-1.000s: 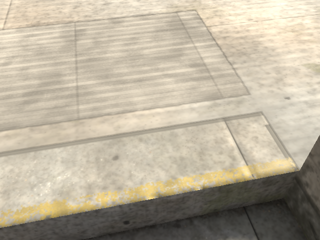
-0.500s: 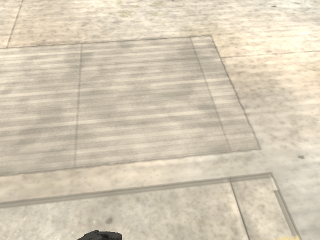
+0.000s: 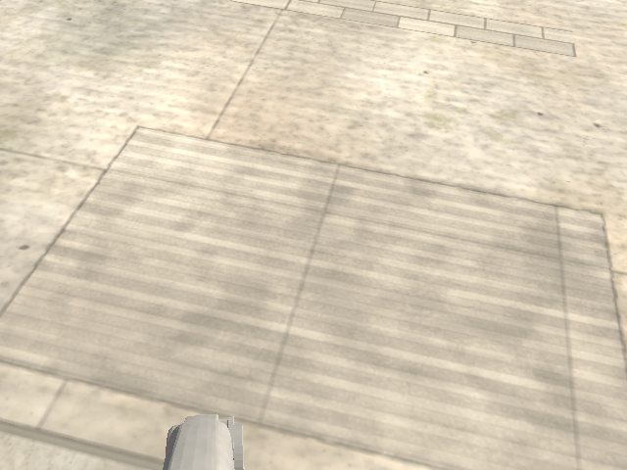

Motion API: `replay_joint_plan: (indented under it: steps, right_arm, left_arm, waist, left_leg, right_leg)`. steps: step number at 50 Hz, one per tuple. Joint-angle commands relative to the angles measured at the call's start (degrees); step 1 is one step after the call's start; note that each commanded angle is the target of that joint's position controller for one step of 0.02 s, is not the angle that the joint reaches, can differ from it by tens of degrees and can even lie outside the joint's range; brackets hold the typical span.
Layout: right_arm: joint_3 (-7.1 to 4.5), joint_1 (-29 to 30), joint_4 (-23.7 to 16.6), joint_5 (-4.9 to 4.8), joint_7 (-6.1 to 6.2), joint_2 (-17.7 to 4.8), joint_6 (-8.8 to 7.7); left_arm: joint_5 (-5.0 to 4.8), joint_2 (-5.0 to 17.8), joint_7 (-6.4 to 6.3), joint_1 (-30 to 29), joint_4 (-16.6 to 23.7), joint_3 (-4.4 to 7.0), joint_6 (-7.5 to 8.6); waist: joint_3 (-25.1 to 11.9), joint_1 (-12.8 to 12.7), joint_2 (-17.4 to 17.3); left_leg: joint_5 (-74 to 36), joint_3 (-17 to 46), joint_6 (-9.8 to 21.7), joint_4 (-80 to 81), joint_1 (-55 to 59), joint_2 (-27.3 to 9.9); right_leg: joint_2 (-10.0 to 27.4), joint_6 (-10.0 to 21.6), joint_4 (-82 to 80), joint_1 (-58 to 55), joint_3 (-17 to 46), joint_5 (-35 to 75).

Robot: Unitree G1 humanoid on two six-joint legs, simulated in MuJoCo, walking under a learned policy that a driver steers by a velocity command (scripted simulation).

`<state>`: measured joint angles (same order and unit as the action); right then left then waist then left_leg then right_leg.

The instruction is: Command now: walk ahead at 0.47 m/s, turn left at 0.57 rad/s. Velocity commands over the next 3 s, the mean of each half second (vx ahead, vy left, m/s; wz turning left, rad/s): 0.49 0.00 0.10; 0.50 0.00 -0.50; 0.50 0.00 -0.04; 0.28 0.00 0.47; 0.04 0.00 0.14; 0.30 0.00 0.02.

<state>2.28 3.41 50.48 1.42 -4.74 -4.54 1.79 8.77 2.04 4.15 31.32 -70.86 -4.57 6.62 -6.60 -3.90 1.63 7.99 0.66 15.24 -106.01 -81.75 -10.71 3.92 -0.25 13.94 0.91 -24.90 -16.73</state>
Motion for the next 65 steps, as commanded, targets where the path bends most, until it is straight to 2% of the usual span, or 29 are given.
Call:
replay_joint_plan:
  steps: [1,4,5,6,7,8,9,10,11,13,15,17,20,24,27,34,39,41,42,43,44,45,46,49,51,52,56,61,65]
  right_arm:
    - [-0.18,20.6,-9.7,0.21,-1.36,-4.5,1.97]
    - [-1.15,12.3,-7.7,0.47,-2.4,-3.9,-0.97]
    - [-1.01,8.9,-6.2,0.23,-2.37,-3.9,-2.24]
    - [-1.15,2.3,-4.0,0.38,-1.58,-4.5,-3.16]
    - [-0.58,1.0,-5.0,-2.31,-0.73,-6.1,-3.61]
    - [-1.94,-6.7,-2.7,-1.86,-0.18,-9.6,-3.24]
    - [-4.24,-16.4,0.6,-0.33,1.19,-16.4,-2.72]
    - [-7.07,-27.7,4.1,2.32,2.23,-23.6,-2.24]
    - [-8.61,-31.6,6.9,2.96,2.66,-25.6,-2.91]
    - [-7.1,-23.7,6.8,1.86,2.07,-20.3,-5.24]
    - [-4.92,-13.3,7.3,1.31,0.68,-12.6,-5.67]
    - [-2.74,-10.5,7.6,3.62,0.58,-6.1,-6.1]
    - [-2.99,-7.6,3.9,2.5,2.93,-5.9,-8.37]
    - [-2.98,-18.8,5.3,3.86,3.93,-9.0,-10.13]
    - [-2.92,-25.4,7.1,5.09,3.12,-9.4,-10.05]
    - [-3.14,-27.4,9.5,3.5,2.0,-9.0,-11.02]
    - [-4.76,-27.9,8.8,1.78,3.42,-12.0,-9.82]
    - [-5.42,-26.4,7.6,1.96,4.02,-13.8,-9.0]
    - [-4.8,-28.0,7.3,3.32,4.28,-12.2,-9.19]
    - [-3.05,-34.3,4.9,3.63,5.03,-8.1,-9.88]
    - [-3.76,-28.5,4.7,4.46,3.23,-11.1,-9.5]
    - [-4.21,-23.1,2.0,2.89,1.5,-11.2,-8.85]
    - [-4.58,-15.8,0.3,2.34,1.61,-11.6,-9.29]
    - [-3.22,-17.2,0.0,3.58,3.49,-5.0,-9.54]
    - [-3.45,-17.5,-0.1,3.07,3.93,-5.9,-8.69]
    - [-6.84,-12.3,-4.9,-4.69,6.52,-15.9,-10.06]
    - [-5.23,-5.9,-6.0,-1.21,7.19,-10.0,-10.34]
    - [-5.18,4.2,-7.8,-2.89,5.87,-10.9,-9.44]
    - [-5.33,6.1,-9.4,-3.12,3.93,-12.5,-9.85]
  left_arm:
    - [-2.65,6.6,2.75,3.0,1.6,1.01,0.07]
    - [-3.55,12.9,1.42,0.5,5.2,3.04,1.63]
    - [-4.92,13.2,1.25,0.2,6.1,3.64,2.02]
    - [-5.66,13.7,0.79,0.2,7.7,3.89,2.57]
    - [-3.93,11.4,0.92,9.3,5.8,3.46,3.45]
    - [-3.91,14.5,1.61,9.2,5.4,4.57,3.56]
    - [-3.3,13.0,2.93,5.0,7.8,4.83,3.23]
    - [-5.16,12.3,3.83,-3.0,10.8,6.25,2.1]
    - [-6.39,10.6,3.48,-3.4,10.6,7.26,0.73]
    - [-8.03,5.7,2.52,-5.1,10.1,6.49,2.64]
    - [-8.56,5.2,1.0,-9.0,11.6,5.29,3.0]
    - [-8.37,8.4,-0.41,-10.8,11.8,5.66,1.37]
    - [-6.46,9.5,0.54,-12.6,12.0,6.43,0.34]
    - [-6.15,13.4,1.12,-24.7,17.4,7.34,1.14]
    - [-6.34,11.7,0.04,-28.0,19.3,7.34,-0.06]
    - [-6.09,9.0,1.09,-36.2,22.0,7.55,-3.8]
    - [-6.28,10.5,-0.51,-37.1,23.2,8.78,-3.33]
    - [-7.57,13.6,-1.59,-32.7,22.8,10.11,-1.78]
    - [-7.54,16.5,-2.63,-25.2,21.0,11.44,-0.84]
    - [-7.86,18.1,-3.76,-14.3,18.9,11.49,-0.47]
    - [-6.41,17.6,-3.82,1.4,13.0,11.07,-1.41]
    - [-5.57,19.9,-3.87,5.5,10.1,12.22,-0.66]
    - [-6.06,21.4,-4.06,-0.5,11.1,13.27,-0.15]
    - [-7.6,12.0,-2.76,-13.3,13.7,9.99,0.29]
    - [-7.24,9.6,-2.12,-16.6,15.8,8.99,0.47]
    - [-10.62,12.7,-2.84,-19.6,19.3,8.62,-0.22]
    - [-8.85,15.7,-5.2,-12.8,19.6,8.85,-1.61]
    - [-10.04,16.2,-5.42,-5.6,18.1,9.26,-1.62]
    - [-8.97,16.9,-6.16,-5.8,17.5,9.73,-2.34]
  waist:
    - [7.7,0.1,1.5]
    - [7.4,4.9,5.4]
    - [5.9,6.9,6.6]
    - [1.7,7.7,9.2]
    - [-8.1,5.1,8.3]
    - [-8.3,8.9,7.3]
    - [-8.9,12.2,0.1]
    - [-11.9,15.6,-6.8]
    - [-13.7,15.1,-9.1]
    - [-5.0,9.5,-16.2]
    - [-1.1,3.5,-3.1]
    - [-0.7,-0.2,2.8]
    - [2.1,-2.7,-4.1]
    - [3.8,4.3,-5.0]
    - [5.2,6.1,-4.5]
    - [8.9,5.6,-4.8]
    - [8.6,3.9,-6.6]
    - [5.1,1.2,-7.1]
    - [-0.6,0.1,-7.2]
    - [-13.9,0.0,3.4]
    - [-15.9,-5.8,5.8]
    - [-10.2,-7.4,3.7]
    - [0.2,-7.2,3.6]
    - [1.9,2.8,-1.1]
    - [3.3,5.4,-1.6]
    - [5.7,6.8,-4.3]
    - [6.6,3.7,0.3]
    - [7.5,-1.4,2.4]
    - [7.5,-0.5,2.3]
  left_leg:
    - [16.0,-6.7,0.0,15.3,12.8,1.5]
    - [23.5,-9.2,-2.4,24.1,20.0,8.1]
    - [21.0,-9.3,-2.1,33.2,23.0,10.4]
    - [8.8,-7.9,-2.0,33.9,33.1,11.6]
    - [-0.6,-0.3,-1.4,30.7,54.2,12.5]
    - [2.8,5.5,-2.8,38.6,68.6,11.6]
    - [8.0,15.9,-1.5,51.7,81.7,7.3]
    - [7.9,36.1,-3.8,72.6,83.9,-0.2]
    - [11.2,45.0,-8.3,76.8,78.4,-2.8]
    - [5.3,36.2,-11.3,73.0,61.6,-3.0]
    - [7.3,28.7,-10.3,72.4,52.9,-3.6]
    - [1.5,19.8,-11.5,74.6,51.5,-3.5]
    - [4.4,5.2,-10.6,83.4,49.0,0.6]
    - [-8.2,-2.6,-7.7,88.8,65.8,-0.7]
    - [-18.5,-4.1,-3.8,92.1,78.9,-4.5]
    - [-27.5,-12.5,-4.3,98.4,87.6,-6.2]
    - [-44.3,-15.6,-5.6,91.8,98.1,-7.7]
    - [-53.2,-17.8,-7.2,83.0,95.3,-5.6]
    - [-50.7,-17.9,-9.7,73.9,85.9,-3.2]
    - [-31.5,-15.6,-15.4,59.4,62.7,1.1]
    - [16.7,-12.9,-18.0,45.7,50.2,11.4]
    - [21.1,-1.6,-16.0,34.2,39.3,12.4]
    - [16.5,3.2,-14.2,28.9,33.3,9.6]
    - [8.9,6.6,-10.7,28.4,45.7,4.7]
    - [9.7,4.6,-11.5,29.9,45.0,4.4]
    - [8.7,3.4,-14.0,31.9,42.7,4.2]
    - [-7.1,0.3,-16.6,56.4,45.4,4.4]
    - [-16.4,-1.0,-15.0,72.7,46.4,7.7]
    - [-8.7,-1.1,-10.9,77.4,41.4,8.7]
  right_leg:
    - [15.8,13.8,-16.1,10.8,7.3,9.8]
    - [17.9,12.7,-8.2,-4.8,3.0,44.2]
    - [17.1,11.4,-2.8,-10.3,2.5,57.2]
    - [16.4,10.2,3.7,-9.9,2.4,72.7]
    - [12.4,7.8,9.0,4.0,5.6,76.5]
    - [9.6,5.2,16.9,15.4,8.6,61.8]
    - [6.2,3.2,28.4,29.8,13.4,38.8]
    - [1.2,1.7,46.8,37.7,22.2,8.5]
    - [-2.2,2.9,67.6,38.3,37.0,14.4]
    - [-6.3,6.4,92.7,44.7,47.1,19.1]
    - [-6.0,9.1,98.6,51.1,45.7,18.9]
    - [-3.3,9.5,92.2,54.8,43.9,23.0]
    - [-0.3,7.4,84.9,50.9,36.9,21.3]
    - [0.2,6.1,69.4,58.7,35.9,24.0]
    - [1.1,5.3,54.4,63.2,34.8,27.2]
    - [1.9,6.0,33.3,51.6,25.3,21.1]
    - [-3.3,5.5,22.2,41.3,20.7,6.2]
    - [-8.3,8.4,15.7,27.9,18.1,12.6]
    - [-9.1,11.3,21.5,11.3,20.7,18.3]
    - [-2.1,18.3,26.9,-18.4,34.3,20.0]
    - [5.5,21.4,12.6,-29.8,52.8,17.4]
    - [7.8,19.7,6.5,-31.0,57.9,14.4]
    - [6.0,17.1,4.6,-20.2,53.1,14.1]
    - [5.8,18.7,2.4,6.9,47.2,22.2]
    - [5.3,19.2,-0.3,13.4,45.2,22.2]
    - [6.0,18.3,-1.9,16.0,47.9,21.9]
    - [1.4,14.0,-2.5,20.7,38.6,23.8]
    - [3.0,11.7,-2.3,9.9,38.4,19.3]
    - [7.2,9.9,4.7,-6.0,36.7,36.3]
